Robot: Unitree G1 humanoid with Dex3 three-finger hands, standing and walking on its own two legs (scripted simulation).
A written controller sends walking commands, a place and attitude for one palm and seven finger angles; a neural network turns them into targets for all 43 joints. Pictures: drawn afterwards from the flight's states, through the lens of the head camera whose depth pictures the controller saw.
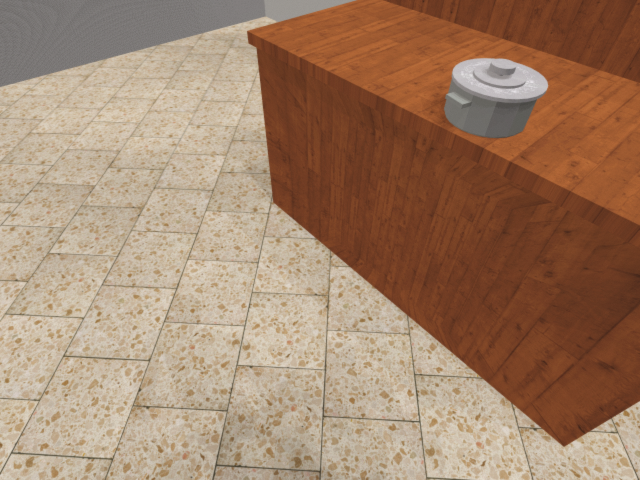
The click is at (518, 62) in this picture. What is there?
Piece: lid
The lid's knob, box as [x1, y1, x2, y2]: [489, 59, 516, 74]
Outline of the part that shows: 489,67 490,70 499,74 511,74 514,71 516,64 506,59 494,59 491,61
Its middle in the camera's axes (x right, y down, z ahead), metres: +0.39 -0.37 +0.83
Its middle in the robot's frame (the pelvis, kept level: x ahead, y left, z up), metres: +0.90 -0.34 +0.12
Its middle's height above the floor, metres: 0.90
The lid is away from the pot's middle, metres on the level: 0.00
